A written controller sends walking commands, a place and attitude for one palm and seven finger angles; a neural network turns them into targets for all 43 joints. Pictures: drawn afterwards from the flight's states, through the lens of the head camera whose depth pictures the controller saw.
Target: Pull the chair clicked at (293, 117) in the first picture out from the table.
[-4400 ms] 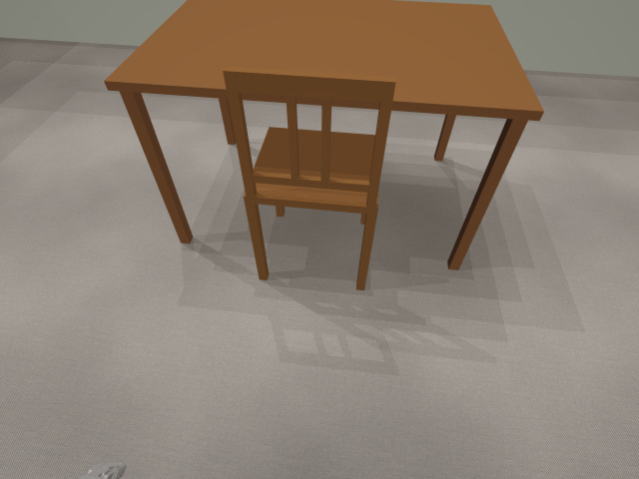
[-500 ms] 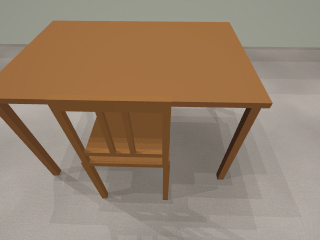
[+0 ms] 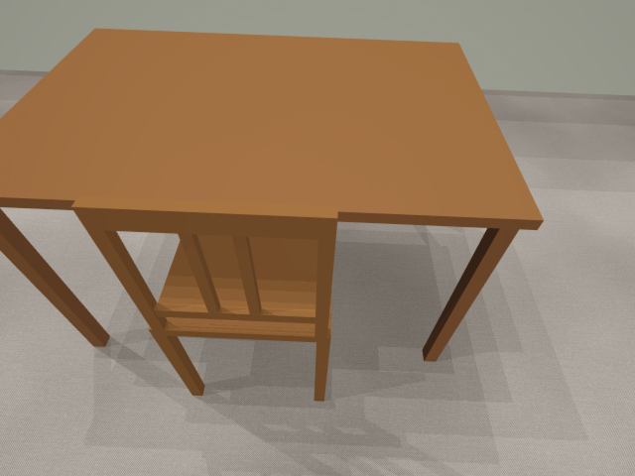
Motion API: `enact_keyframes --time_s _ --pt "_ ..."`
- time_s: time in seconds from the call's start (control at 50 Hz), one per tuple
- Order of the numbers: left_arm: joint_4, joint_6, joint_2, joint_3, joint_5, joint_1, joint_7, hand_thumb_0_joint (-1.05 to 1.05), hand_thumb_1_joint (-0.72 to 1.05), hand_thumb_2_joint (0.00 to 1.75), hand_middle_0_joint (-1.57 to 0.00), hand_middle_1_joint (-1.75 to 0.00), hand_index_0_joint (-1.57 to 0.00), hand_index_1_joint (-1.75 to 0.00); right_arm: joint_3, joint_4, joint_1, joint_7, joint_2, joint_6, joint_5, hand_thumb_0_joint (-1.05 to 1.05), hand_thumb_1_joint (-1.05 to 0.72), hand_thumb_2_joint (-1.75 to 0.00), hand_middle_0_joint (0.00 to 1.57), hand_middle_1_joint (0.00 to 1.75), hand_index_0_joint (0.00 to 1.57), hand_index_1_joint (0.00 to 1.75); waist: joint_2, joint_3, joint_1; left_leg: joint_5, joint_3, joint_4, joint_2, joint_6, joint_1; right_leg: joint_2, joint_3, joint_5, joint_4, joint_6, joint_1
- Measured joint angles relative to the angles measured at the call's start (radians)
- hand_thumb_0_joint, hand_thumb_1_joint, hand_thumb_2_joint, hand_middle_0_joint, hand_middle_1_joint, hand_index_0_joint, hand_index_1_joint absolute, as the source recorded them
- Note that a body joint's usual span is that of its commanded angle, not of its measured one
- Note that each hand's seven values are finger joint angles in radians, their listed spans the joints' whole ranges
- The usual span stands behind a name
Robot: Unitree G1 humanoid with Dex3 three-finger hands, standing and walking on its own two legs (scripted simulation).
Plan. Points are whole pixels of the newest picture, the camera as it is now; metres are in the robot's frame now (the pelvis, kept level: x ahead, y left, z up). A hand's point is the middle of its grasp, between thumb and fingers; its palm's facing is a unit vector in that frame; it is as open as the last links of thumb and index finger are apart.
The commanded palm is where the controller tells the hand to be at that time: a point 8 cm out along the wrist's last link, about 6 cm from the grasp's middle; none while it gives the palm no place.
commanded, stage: look again from close up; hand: left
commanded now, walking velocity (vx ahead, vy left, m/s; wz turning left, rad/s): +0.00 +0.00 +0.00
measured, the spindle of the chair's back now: (201, 274) +0.46 +0.24 -0.12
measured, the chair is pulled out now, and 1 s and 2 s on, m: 0.00 0.00 0.00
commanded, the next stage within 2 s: raise the hand toward the chair's back in 0.70 s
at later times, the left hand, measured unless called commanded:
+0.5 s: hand out of the picture +0.03 +0.18 -0.17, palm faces +0.03 -0.97 -0.23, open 7.4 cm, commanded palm none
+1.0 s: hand (191, 404) +0.21 +0.18 -0.04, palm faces +0.19 -0.97 -0.13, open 7.8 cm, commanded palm +0.13 +0.22 -0.07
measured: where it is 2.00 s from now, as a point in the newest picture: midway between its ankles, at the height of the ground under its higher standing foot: outside the picture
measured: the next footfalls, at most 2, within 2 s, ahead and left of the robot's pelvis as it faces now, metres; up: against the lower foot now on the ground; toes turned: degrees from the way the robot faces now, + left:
none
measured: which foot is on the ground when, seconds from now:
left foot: down 0.00-1.00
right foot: down 0.00-1.00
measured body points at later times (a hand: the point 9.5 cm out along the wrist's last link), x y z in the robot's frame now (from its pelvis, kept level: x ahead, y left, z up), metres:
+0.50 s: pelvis +0.03 -0.01 +0.00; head +0.04 -0.01 +0.45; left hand +0.03 +0.23 -0.15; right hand +0.07 -0.24 -0.16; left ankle +0.04 +0.13 -0.74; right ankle -0.06 -0.11 -0.74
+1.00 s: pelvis +0.01 -0.02 -0.02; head +0.05 -0.03 +0.43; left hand +0.20 +0.23 -0.03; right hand +0.13 -0.26 -0.14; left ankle +0.04 +0.13 -0.74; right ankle -0.06 -0.11 -0.74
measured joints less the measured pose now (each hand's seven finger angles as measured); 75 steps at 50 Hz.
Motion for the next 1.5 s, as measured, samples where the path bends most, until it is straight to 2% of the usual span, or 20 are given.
enact_keyframes --time_s 0.4,0.82,0.84,0.86,0.9,0.94,0.98,1.02,1.08,1.12,1.16,1.2,1.26,1.34,1.4,1.5 --pt "0.011 -0.004 0.036 0.004 0.001 -0.021 0.000 0.00 0.91 0.90 -0.20 -0.30 -0.20 -0.30 0.009 0.006 -0.057 -0.002 -0.011 -0.001 0.001 0.00 -0.91 -0.90 0.20 0.30 0.20 0.30 -0.002 -0.010 0.012 -0.018 -0.002 -0.033 -0.006 -0.008 0.046 -0.005 -0.004 -0.010 -0.052 -0.003 0.056" --pt "0.018 -0.003 0.019 -0.008 -0.004 -0.013 0.001 0.00 0.91 0.90 -0.20 -0.30 -0.20 -0.30 0.012 0.021 -0.029 -0.006 -0.009 0.007 0.001 0.00 -0.91 -0.90 0.20 0.30 0.20 0.30 -0.002 -0.002 0.006 -0.028 -0.005 -0.047 -0.005 -0.014 0.071 -0.002 -0.008 -0.014 -0.079 -0.010 0.088" --pt "-0.133 0.050 0.017 0.006 -0.048 0.032 -0.005 0.01 0.90 0.90 -0.20 -0.30 -0.20 -0.30 0.016 -0.025 -0.013 -0.011 -0.013 -0.003 0.014 0.00 -0.91 -0.90 0.20 0.30 0.20 0.30 0.004 0.004 0.001 -0.032 -0.011 -0.033 -0.002 -0.014 0.055 0.001 -0.014 -0.015 -0.075 -0.011 0.079" --pt "-0.322 0.062 0.017 0.020 -0.080 0.084 -0.001 0.01 0.90 0.90 -0.20 -0.30 -0.20 -0.30 0.013 -0.076 0.009 -0.023 -0.016 -0.040 0.019 0.01 -0.91 -0.90 0.20 0.30 0.20 0.30 0.007 0.014 0.007 -0.034 -0.011 -0.024 -0.001 -0.013 0.046 0.002 -0.013 -0.017 -0.062 -0.013 0.067" --pt "-0.612 0.031 0.017 0.039 -0.118 0.145 0.022 0.02 0.89 0.89 -0.20 -0.30 -0.20 -0.30 0.003 -0.153 0.033 -0.040 -0.021 -0.124 0.030 0.01 -0.91 -0.90 0.20 0.30 0.20 0.30 0.008 0.008 0.003 -0.034 -0.010 -0.004 -0.004 -0.013 0.008 -0.003 -0.013 -0.033 -0.010 -0.013 0.016" --pt "-0.788 -0.020 0.014 0.067 -0.140 0.136 0.015 0.02 0.88 0.88 -0.20 -0.29 -0.20 -0.30 -0.013 -0.220 0.032 -0.041 -0.032 -0.180 0.032 0.01 -0.91 -0.90 0.20 0.30 0.20 0.30 0.016 -0.017 -0.022 -0.039 -0.027 0.049 -0.008 -0.013 -0.074 -0.006 -0.030 -0.058 0.058 -0.013 -0.064" --pt "-0.879 -0.110 0.018 0.102 -0.150 0.088 -0.018 0.01 0.85 0.87 -0.20 -0.29 -0.19 -0.29 -0.031 -0.281 0.015 -0.032 -0.045 -0.215 0.017 0.01 -0.91 -0.90 0.20 0.30 0.20 0.30 0.021 -0.066 -0.041 -0.058 -0.038 0.133 -0.007 -0.016 -0.190 -0.007 -0.039 -0.092 0.158 -0.017 -0.183" --pt "-0.921 -0.231 0.025 0.136 -0.170 0.043 -0.075 0.01 0.82 0.86 -0.19 -0.28 -0.19 -0.29 -0.048 -0.335 -0.014 -0.015 -0.055 -0.230 0.006 0.01 -0.91 -0.90 0.20 0.30 0.20 0.30 0.016 -0.116 -0.047 -0.088 -0.036 0.230 0.001 -0.023 -0.306 -0.003 -0.033 -0.132 0.274 -0.021 -0.307" --pt "-0.941 -0.417 0.023 0.164 -0.230 0.019 -0.212 0.01 0.77 0.84 -0.18 -0.27 -0.18 -0.28 -0.070 -0.415 -0.065 0.017 -0.073 -0.234 0.010 0.01 -0.91 -0.90 0.20 0.30 0.20 0.30 0.005 -0.175 -0.043 -0.143 -0.027 0.384 0.016 -0.034 -0.459 0.005 -0.020 -0.195 0.444 -0.031 -0.469" --pt "-0.942 -0.500 0.020 0.170 -0.256 0.032 -0.306 0.01 0.73 0.82 -0.18 -0.27 -0.18 -0.27 -0.083 -0.469 -0.095 0.029 -0.086 -0.228 0.022 0.01 -0.91 -0.90 0.20 0.30 0.20 0.30 0.001 -0.199 -0.033 -0.178 -0.025 0.482 0.024 -0.035 -0.544 0.010 -0.014 -0.234 0.548 -0.038 -0.556" --pt "-0.948 -0.501 0.022 0.169 -0.274 0.059 -0.361 0.01 0.68 0.80 -0.18 -0.26 -0.18 -0.27 -0.092 -0.526 -0.115 0.026 -0.099 -0.211 0.034 0.01 -0.91 -0.90 0.20 0.30 0.20 0.30 -0.004 -0.206 -0.020 -0.205 -0.025 0.563 0.024 -0.038 -0.606 0.008 -0.010 -0.230 0.627 -0.032 -0.617" --pt "-0.947 -0.462 0.021 0.165 -0.288 0.090 -0.374 0.01 0.63 0.78 -0.18 -0.25 -0.18 -0.26 -0.095 -0.574 -0.119 0.012 -0.111 -0.199 0.047 0.01 -0.91 -0.90 0.20 0.30 0.20 0.30 0.002 -0.208 -0.004 -0.227 -0.039 0.627 0.022 -0.033 -0.656 0.008 -0.021 -0.285 0.696 -0.037 -0.658" --pt "-0.985 -0.418 0.029 0.166 -0.287 0.138 -0.340 0.01 0.56 0.75 -0.17 -0.24 -0.17 -0.25 -0.084 -0.621 -0.104 -0.018 -0.115 -0.202 0.048 0.01 -0.91 -0.90 0.19 0.30 0.20 0.30 0.009 -0.198 0.027 -0.250 -0.063 0.697 0.027 -0.034 -0.713 0.016 -0.043 -0.322 0.753 -0.048 -0.698" --pt "-1.073 -0.445 0.051 0.161 -0.283 0.160 -0.313 0.01 0.47 0.71 -0.16 -0.23 -0.16 -0.24 -0.052 -0.612 -0.076 -0.045 -0.095 -0.219 0.040 0.01 -0.91 -0.90 0.19 0.30 0.20 0.30 0.024 -0.180 0.051 -0.264 -0.101 0.746 0.030 -0.037 -0.756 0.026 -0.077 -0.332 0.775 -0.050 -0.716" --pt "-1.098 -0.447 0.064 0.157 -0.292 0.112 -0.339 0.01 0.40 0.68 -0.15 -0.22 -0.15 -0.22 -0.021 -0.571 -0.066 -0.055 -0.071 -0.223 0.038 0.01 -0.91 -0.90 0.20 0.30 0.20 0.30 0.037 -0.167 0.049 -0.262 -0.119 0.759 0.031 -0.038 -0.779 0.031 -0.094 -0.327 0.774 -0.050 -0.727" --pt "-1.094 -0.340 0.084 0.169 -0.303 0.035 -0.366 0.01 0.28 0.63 -0.14 -0.20 -0.14 -0.21 -0.002 -0.520 -0.045 -0.058 -0.026 -0.200 0.037 0.01 -0.91 -0.90 0.20 0.30 0.21 0.30 0.050 -0.153 0.020 -0.250 -0.112 0.739 0.035 -0.037 -0.776 0.034 -0.085 -0.307 0.749 -0.041 -0.728"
